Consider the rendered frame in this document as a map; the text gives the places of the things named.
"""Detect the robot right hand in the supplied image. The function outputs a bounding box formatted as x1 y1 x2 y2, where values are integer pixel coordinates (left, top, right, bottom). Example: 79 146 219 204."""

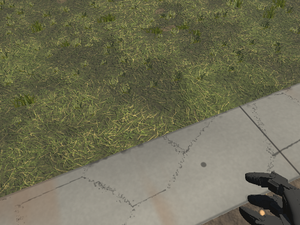
239 172 300 225

